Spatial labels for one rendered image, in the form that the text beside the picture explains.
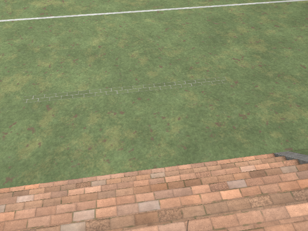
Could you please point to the stairs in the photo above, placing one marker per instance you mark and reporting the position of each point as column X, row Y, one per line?
column 252, row 193

